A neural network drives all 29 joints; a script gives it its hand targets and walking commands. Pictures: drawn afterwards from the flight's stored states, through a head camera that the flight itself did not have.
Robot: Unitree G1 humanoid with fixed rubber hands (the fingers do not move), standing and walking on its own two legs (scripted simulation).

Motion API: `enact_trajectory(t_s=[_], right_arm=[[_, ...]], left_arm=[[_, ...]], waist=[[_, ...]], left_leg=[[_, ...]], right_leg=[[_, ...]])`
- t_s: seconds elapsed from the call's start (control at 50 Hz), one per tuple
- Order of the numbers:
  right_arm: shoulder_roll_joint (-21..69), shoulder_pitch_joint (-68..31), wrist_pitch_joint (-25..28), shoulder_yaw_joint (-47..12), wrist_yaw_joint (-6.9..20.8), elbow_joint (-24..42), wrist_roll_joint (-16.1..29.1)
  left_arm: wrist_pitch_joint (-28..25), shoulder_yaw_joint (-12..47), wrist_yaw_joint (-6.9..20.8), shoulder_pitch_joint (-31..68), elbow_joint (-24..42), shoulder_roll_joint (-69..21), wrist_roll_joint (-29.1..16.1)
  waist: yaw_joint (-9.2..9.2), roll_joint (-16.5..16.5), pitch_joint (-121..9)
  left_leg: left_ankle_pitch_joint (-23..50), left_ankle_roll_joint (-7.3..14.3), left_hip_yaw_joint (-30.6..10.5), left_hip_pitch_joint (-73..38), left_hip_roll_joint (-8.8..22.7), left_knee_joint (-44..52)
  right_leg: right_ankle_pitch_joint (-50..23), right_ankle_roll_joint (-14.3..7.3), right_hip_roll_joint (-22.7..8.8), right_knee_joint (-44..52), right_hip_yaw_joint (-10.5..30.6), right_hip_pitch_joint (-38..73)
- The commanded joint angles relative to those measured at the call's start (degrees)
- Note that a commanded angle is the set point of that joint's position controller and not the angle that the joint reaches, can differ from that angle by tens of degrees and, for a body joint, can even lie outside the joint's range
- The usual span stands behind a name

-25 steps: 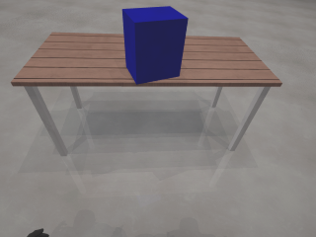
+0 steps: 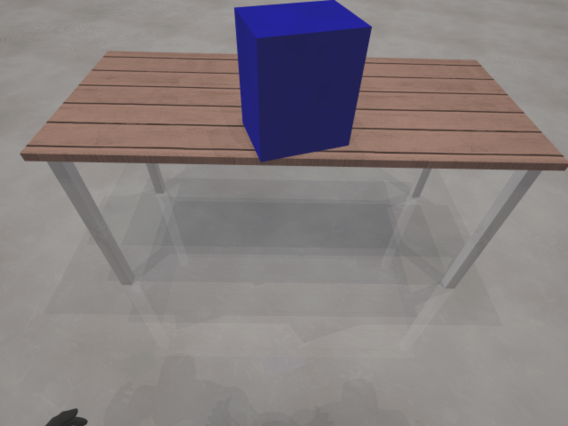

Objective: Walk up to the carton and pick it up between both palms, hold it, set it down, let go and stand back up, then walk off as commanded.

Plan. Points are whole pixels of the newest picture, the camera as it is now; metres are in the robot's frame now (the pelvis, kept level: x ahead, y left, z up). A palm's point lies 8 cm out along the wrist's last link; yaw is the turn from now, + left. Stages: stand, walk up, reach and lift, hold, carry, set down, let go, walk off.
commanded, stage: walk up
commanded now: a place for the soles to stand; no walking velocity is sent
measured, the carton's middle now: (296, 82) +0.88 +0.00 +0.08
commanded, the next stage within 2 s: none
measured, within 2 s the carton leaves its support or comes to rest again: neither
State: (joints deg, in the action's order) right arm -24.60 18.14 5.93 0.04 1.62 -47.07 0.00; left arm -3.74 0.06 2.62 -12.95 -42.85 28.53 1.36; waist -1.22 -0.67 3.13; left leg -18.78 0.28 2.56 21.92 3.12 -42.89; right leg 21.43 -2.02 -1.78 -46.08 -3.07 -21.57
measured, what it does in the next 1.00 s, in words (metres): walks ahead: right foot, then left foot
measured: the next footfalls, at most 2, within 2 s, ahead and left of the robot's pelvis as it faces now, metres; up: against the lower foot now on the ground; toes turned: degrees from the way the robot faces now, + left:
right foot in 0.24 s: +0.17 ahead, -0.14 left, +0.00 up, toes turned -5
left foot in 0.52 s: +0.21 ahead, +0.12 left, +0.00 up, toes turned +4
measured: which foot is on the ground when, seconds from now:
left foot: down 0.00-0.26, up 0.28-0.50, down 0.52-0.82, up 0.84-1.00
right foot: up 0.00-0.22, down 0.24-0.54, up 0.56-0.78, down 0.80-1.00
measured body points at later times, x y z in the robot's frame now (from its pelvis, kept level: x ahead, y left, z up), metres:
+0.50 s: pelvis +0.12 -0.03 +0.00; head +0.15 -0.03 +0.45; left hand +0.23 +0.31 -0.07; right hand +0.21 -0.34 -0.11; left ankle +0.15 +0.12 -0.70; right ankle +0.13 -0.13 -0.71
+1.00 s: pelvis +0.23 -0.05 +0.00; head +0.25 -0.06 +0.45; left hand +0.33 +0.28 -0.07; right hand +0.32 -0.36 -0.11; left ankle +0.25 +0.10 -0.67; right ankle +0.25 -0.16 -0.71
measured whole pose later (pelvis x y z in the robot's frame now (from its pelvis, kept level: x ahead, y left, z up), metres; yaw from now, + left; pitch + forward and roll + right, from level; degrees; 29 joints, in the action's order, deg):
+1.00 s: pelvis +0.23 -0.05 +0.00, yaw +1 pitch -2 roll +0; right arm -24.9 17.7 4.4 0.0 1.0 -47.3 0.0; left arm -4.2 0.0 2.2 -14.3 -43.1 27.3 1.3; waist -2.1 -2.1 3.6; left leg -25.9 -0.1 0.2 26.7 4.6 -59.0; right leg 22.1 -1.7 -2.0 -43.2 -5.1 -18.8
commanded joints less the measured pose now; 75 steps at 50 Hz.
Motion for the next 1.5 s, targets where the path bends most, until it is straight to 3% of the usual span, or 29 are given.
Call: enact_trajectory(t_s=[0.0,0.06,0.12,0.18,0.22,0.24,0.26,0.36,0.46,0.48,0.5,0.54,0.6,0.66,0.7,0.76,0.8,0.82,0.96,1.04,1.06,1.08,1.1,1.14,1.28,1.32,1.36,1.38,1.48], right_arm=[[-21.84,7.26,0.7,9.12,-1.61,0.58,0.1],[-18.55,7.02,0.73,7.83,-1.69,1.24,-0.62],[-19.69,4.48,0.21,7.62,-1.06,1.84,-0.75],[-18.84,-3.04,-1.0,7.34,-0.73,2.98,-0.42],[-8.65,-0.68,-0.45,4.04,-0.28,5.02,-0.66],[-8.25,-1.57,-1.03,3.45,-0.28,5.23,0.37],[-14.64,-6.63,-2.31,5.17,-1.1,4.84,-0.26],[-14.2,-0.58,-0.9,6.06,0.16,2.94,-0.1],[-12.11,-0.79,0.33,5.74,-0.23,2.95,-0.65],[-11.91,2.05,1.25,5.77,-0.74,1.64,-0.2],[-12.91,7.87,1.82,6.55,-1.56,-0.3,-1.38],[-24.54,12.18,1.58,10.11,-2.17,0.81,-1.48],[-20.63,10.0,0.59,8.29,-2.26,1.48,-0.12],[-20.11,7.3,0.47,7.91,-1.99,1.21,-0.35],[-20.21,2.81,-0.07,7.82,-1.6,2.36,-0.84],[-16.05,-4.56,-1.03,6.25,-1.2,4.03,0.47],[-7.1,-5.09,-0.69,2.78,-1.29,6.65,-0.14],[-13.76,-7.75,-1.56,4.59,-2.01,6.49,-0.3],[-12.86,-1.42,-0.52,5.72,-0.28,3.58,-0.44],[-14.25,10.67,1.52,7.32,-1.72,-0.92,-0.79],[-17.97,16.49,1.88,8.7,-2.64,-2.48,-1.33],[-23.78,15.3,2.13,9.97,-2.95,0.02,-2.38],[-26.55,11.75,1.33,10.36,-2.63,0.56,0.44],[-22.38,9.0,0.65,8.77,-3.04,2.01,0.27],[-20.94,-3.21,-0.21,7.21,-1.29,2.87,-1.3],[-13.76,-4.27,-1.16,4.87,-1.06,4.15,-1.09],[-10.11,-5.83,-1.48,3.31,-1.86,6.31,-0.35],[-15.21,-9.25,-2.11,4.94,-2.64,6.12,-1.35],[-13.54,-1.9,-1.87,5.48,-1.4,3.68,-0.38]], left_arm=[[-0.48,-5.23,-0.79,8.55,2.14,13.21,-0.41],[-1.75,-5.04,-0.2,4.27,2.13,9.97,-0.18],[-1.27,-5.27,0.73,4.5,3.02,8.22,-1.36],[-2.12,-5.62,0.5,-2.22,1.11,7.17,-0.84],[-2.84,-9.45,-1.16,-17.16,-3.79,14.38,-0.08],[-2.66,-9.6,-2.16,-15.15,-3.12,17.99,-0.35],[-2.34,-9.86,-1.76,-11.1,-2.22,18.67,-0.92],[-1.98,-7.31,-1.11,-3.16,-0.45,13.49,-0.65],[-0.87,-7.28,-0.5,-3.73,-0.08,14.91,-0.9],[-0.13,-6.13,-0.36,-1.56,1.3,12.95,-1.19],[-0.18,-4.5,-0.34,-0.56,1.41,8.94,-2.08],[-0.3,-3.88,-0.9,1.43,3.51,5.75,-1.98],[-0.67,-4.86,-0.93,5.53,2.66,10.29,-0.58],[-1.07,-5.21,0.21,4.01,2.82,8.43,-1.03],[-1.23,-4.96,0.3,3.3,3.65,6.72,-1.03],[-1.43,-6.83,-0.09,-8.16,-1.64,9.01,-0.67],[-2.65,-9.96,-1.78,-16.99,-2.35,17.85,0.4],[-2.02,-10.11,-1.7,-13.82,-1.47,19.77,-0.21],[-1.33,-7.27,-1.19,-3.89,0.29,14.79,-0.44],[-0.1,-5.17,-0.46,-0.98,1.97,9.52,-1.42],[-0.06,-3.65,-0.22,0.43,3.54,5.39,-1.57],[0.19,-3.03,-0.26,1.07,4.56,2.05,-2.31],[0.56,-5.17,-1.05,3.59,4.9,10.02,-1.31],[0.48,-5.44,-0.9,3.65,2.91,11.94,-0.51],[-0.73,-6.64,0.85,-2.79,0.61,8.1,-0.92],[-1.72,-8.09,-0.74,-13.77,-3.49,10.16,0.01],[-1.96,-10.0,-2.59,-16.86,-2.68,19.72,0.09],[-1.4,-9.79,-2.43,-11.3,-0.86,19.44,-0.36],[-1.93,-7.48,-2.46,-8.15,-1.38,13.37,-0.86]], waist=[[7.03,0.53,4.27],[5.89,-5.48,-2.99],[5.47,-13.86,0.43],[-0.02,-9.78,-5.33],[-7.47,10.06,-12.08],[-6.41,18.64,-11.96],[-6.25,6.03,-6.09],[-0.27,8.32,3.23],[-1.28,12.27,-3.49],[1.78,3.28,-7.79],[5.1,2.67,-11.7],[7.78,-16.52,-9.62],[7.09,-5.1,-3.81],[6.21,-9.79,-4.01],[5.08,-16.11,-2.08],[-2.59,-5.98,-7.25],[-7.24,15.49,-7.51],[-7.49,7.59,-7.21],[-1.11,12.08,1.62],[5.94,1.87,-8.72],[8.85,-7.2,-10.64],[9.01,-17.02,-6.37],[8.81,-11.92,-4.22],[6.7,-1.07,-2.6],[0.77,-12.81,-0.59],[-4.71,-2.19,-5.59],[-7.29,16.91,-5.7],[-6.07,9.85,1.79],[-0.91,7.76,3.71]], left_leg=[[-24.26,16.61,-40.5,-18.65,21.99,30.25],[14.21,13.69,-21.62,-22.93,15.02,18.9],[15.07,13.31,-14.62,-14.79,12.82,19.15],[16.87,9.99,-5.29,-8.01,8.12,7.79],[9.62,4.86,0.38,15.57,1.73,-19.51],[-11.66,2.72,-0.41,27.49,-5.79,-26.31],[-10.52,2.43,-7.78,25.6,0.09,-27.9],[-5.31,1.03,-1.45,12.32,3.89,-12.63],[-4.83,0.49,2.51,6.25,-0.49,7.64],[1.59,1.16,4.35,-3.92,-2.85,17.26],[6.93,2.66,1.03,-18.16,-2.72,16.79],[-0.23,15.21,-39.22,-30.4,21.98,23.48],[18.63,15.52,-28.05,-25.96,17.2,17.02],[29.47,14.38,-17.81,-19.27,15.61,15.89],[24.78,13.59,-12.95,-14.76,12.36,13.83],[14.56,8.44,-4.93,2.71,6.3,-0.37],[-11.26,2.75,1.27,31.81,-4.15,-27.98],[-13.28,3.15,-6.7,29.91,0.49,-30.89],[-8.13,0.7,0.23,11.41,2.38,-9.74],[3.94,1.52,4.95,-16.32,-4.78,12.27],[-1.42,3.61,-6.12,-26.38,1.4,13.83],[-11.85,11.24,-38.95,-27.66,17.73,25.38],[-14.32,17.74,-43.26,-22.35,23.45,24.94],[-2.28,16.31,-33.77,-21.41,19.67,18.79],[-10.29,11.28,-11.97,3.05,9.62,14.27],[0.85,7.29,-3.12,13.63,4.92,-6.55],[-14.23,2.81,-0.75,32.36,-4.51,-29.56],[-13.92,2.52,-6.3,32.08,1.86,-30.4],[-6.11,1.47,-2.82,19.16,2.91,-17.68]], right_leg=[[6.53,1.15,-2.86,-18.98,6.91,-31.06],[6.13,1.28,-3.82,-8.76,3.59,-24.74],[6.0,1.6,-2.55,-2.67,0.45,-19.0],[-2.81,0.37,2.3,17.52,-3.73,3.35],[1.87,-2.25,-6.96,21.62,14.51,32.07],[11.07,-3.92,-19.77,32.63,39.56,33.53],[24.9,-9.34,-24.0,34.24,43.28,20.36],[7.47,-10.7,-12.84,29.5,17.58,4.9],[-10.75,-11.65,-14.0,17.79,14.12,14.04],[-17.75,-9.79,-11.74,9.63,9.89,10.89],[-22.27,-6.05,-8.39,-0.16,5.04,1.55],[8.82,0.74,2.14,-17.78,0.02,-27.56],[11.44,1.1,-2.57,-16.37,4.47,-27.21],[9.85,1.24,-3.3,-6.2,2.21,-18.98],[6.29,0.62,-1.54,1.67,-0.09,-15.7],[-5.6,-0.68,2.82,17.4,-2.94,14.26],[3.3,-8.01,-19.96,28.49,36.36,32.12],[20.51,-12.73,-26.2,32.82,45.74,25.32],[0.5,-12.63,-14.44,24.29,16.94,4.67],[-15.92,-7.08,-8.41,-0.86,5.15,-1.93],[-12.34,-3.51,-5.25,-15.69,0.7,-12.95],[6.95,-0.45,4.01,-23.96,0.65,-29.85],[15.12,-0.11,-2.2,-23.11,8.55,-30.67],[10.78,0.51,-3.33,-19.52,7.35,-27.36],[1.33,0.24,-2.42,5.11,0.21,-2.09],[-0.78,-0.26,0.85,13.42,1.55,18.89],[16.12,-8.18,-21.26,32.42,45.08,23.07],[25.2,-11.96,-25.1,33.57,46.42,13.01],[-9.23,-10.69,-15.31,23.8,22.6,8.45]])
